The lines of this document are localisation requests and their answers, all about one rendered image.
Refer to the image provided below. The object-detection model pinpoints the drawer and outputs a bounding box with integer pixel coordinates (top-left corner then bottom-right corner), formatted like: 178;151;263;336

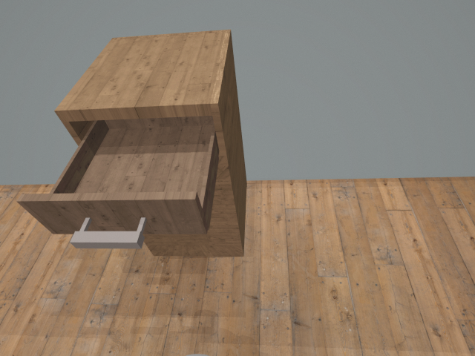
17;116;219;234

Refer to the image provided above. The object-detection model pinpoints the cabinet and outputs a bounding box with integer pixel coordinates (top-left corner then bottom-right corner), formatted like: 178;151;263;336
55;30;247;257

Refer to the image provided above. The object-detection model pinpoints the handle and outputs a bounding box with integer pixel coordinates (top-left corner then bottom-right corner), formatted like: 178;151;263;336
70;217;147;248

